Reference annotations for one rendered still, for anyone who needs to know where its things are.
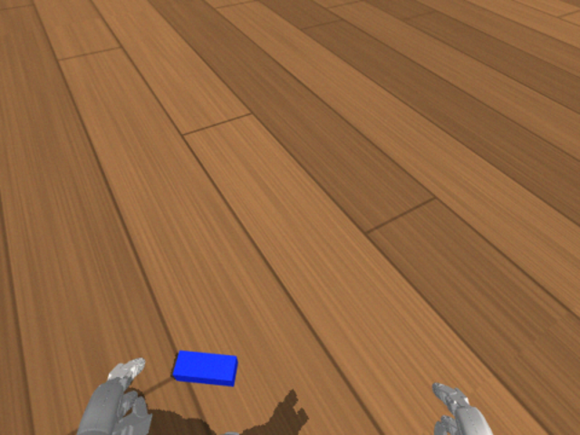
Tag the carton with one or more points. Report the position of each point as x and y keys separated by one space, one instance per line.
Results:
x=208 y=368

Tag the left robot hand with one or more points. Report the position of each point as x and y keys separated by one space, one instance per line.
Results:
x=108 y=405

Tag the right robot hand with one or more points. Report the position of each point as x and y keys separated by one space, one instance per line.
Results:
x=468 y=420

